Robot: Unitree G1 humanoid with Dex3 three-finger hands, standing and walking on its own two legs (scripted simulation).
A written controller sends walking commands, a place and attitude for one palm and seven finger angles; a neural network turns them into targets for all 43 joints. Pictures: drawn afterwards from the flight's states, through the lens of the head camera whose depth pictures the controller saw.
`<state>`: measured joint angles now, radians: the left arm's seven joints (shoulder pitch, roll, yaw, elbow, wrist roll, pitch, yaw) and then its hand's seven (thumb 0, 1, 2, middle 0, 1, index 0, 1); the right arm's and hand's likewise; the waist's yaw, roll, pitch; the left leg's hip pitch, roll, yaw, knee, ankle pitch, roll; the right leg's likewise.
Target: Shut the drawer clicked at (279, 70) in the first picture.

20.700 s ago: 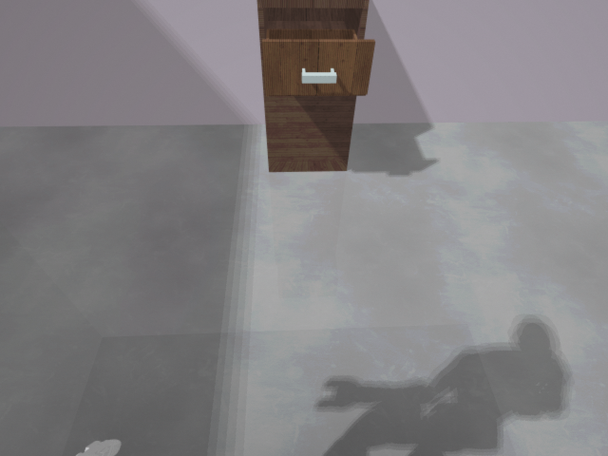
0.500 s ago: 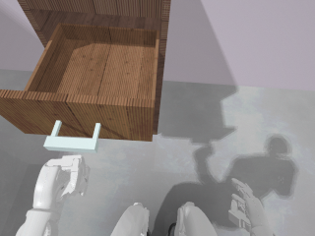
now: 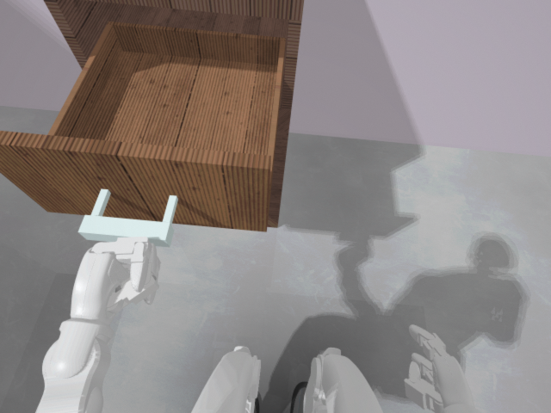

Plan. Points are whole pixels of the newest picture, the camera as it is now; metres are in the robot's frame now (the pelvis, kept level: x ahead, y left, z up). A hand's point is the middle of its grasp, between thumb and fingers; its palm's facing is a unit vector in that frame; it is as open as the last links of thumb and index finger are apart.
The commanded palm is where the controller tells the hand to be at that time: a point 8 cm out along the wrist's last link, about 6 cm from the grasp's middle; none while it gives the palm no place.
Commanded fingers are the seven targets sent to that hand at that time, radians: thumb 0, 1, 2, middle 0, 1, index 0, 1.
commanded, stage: push the drawer shut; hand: left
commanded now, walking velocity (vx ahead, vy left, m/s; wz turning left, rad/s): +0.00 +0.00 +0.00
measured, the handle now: (133, 215) +0.36 +0.23 +0.04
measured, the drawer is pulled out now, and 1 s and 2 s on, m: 0.29 0.15 0.05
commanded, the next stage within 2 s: none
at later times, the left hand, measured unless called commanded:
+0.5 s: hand (162, 227) +0.35 +0.19 +0.03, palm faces -0.02 -1.00 -0.04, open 3.0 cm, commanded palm +0.35 +0.24 +0.04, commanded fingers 0.00 0.90 0.90 -1.40 -1.60 -1.40 -1.60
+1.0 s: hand (175, 187) +0.41 +0.19 +0.03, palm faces -0.02 -1.00 -0.04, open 2.9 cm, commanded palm +0.41 +0.23 +0.04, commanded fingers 0.00 0.90 0.90 -1.40 -1.60 -1.40 -1.60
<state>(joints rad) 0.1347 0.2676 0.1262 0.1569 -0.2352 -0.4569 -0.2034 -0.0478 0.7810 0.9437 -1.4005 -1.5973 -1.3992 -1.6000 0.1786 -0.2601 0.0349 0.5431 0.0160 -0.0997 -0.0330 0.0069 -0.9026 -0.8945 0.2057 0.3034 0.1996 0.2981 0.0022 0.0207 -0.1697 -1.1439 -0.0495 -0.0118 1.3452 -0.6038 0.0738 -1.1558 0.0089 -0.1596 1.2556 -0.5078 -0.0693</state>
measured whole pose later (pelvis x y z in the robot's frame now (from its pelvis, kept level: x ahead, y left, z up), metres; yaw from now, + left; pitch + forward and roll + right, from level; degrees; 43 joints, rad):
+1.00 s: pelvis +0.00 +0.01 +0.01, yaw -1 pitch +24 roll -3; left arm -0.48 0.32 0.21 0.78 -0.17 -0.49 -0.19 -0.02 0.77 0.94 -1.40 -1.60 -1.40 -1.60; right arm 0.24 -0.26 0.04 0.63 0.00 -0.05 -0.02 0.00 -0.90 -0.89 0.21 0.30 0.20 0.30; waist -0.06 0.02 -0.15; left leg -1.13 -0.05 0.01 1.28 -0.57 0.09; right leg -1.15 0.01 -0.13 1.19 -0.47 -0.05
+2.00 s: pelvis -0.01 +0.00 -0.01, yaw -3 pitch +29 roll -5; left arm -0.94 0.57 0.38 1.22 -0.08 -0.49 -0.24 0.07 0.76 0.94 -1.40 -1.60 -1.40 -1.60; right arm 0.31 -0.29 0.08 0.64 -0.02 0.01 0.00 0.00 -0.90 -0.89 0.21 0.30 0.20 0.30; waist -0.19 0.03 -0.13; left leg -1.28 -0.02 0.00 1.34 -0.56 0.08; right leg -1.29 0.04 -0.15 1.22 -0.44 -0.07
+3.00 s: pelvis -0.03 +0.02 -0.02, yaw -4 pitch +33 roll -9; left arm -1.27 0.75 0.32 1.36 0.03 -0.34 -0.19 0.07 0.55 0.92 -1.40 -1.60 -1.41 -1.60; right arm 0.38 -0.28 0.13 0.65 -0.06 -0.02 0.02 0.00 -0.90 -0.89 0.21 0.30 0.20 0.30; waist -0.30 0.04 -0.11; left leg -1.45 -0.02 -0.05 1.41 -0.54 0.09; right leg -1.42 0.03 -0.20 1.23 -0.40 -0.05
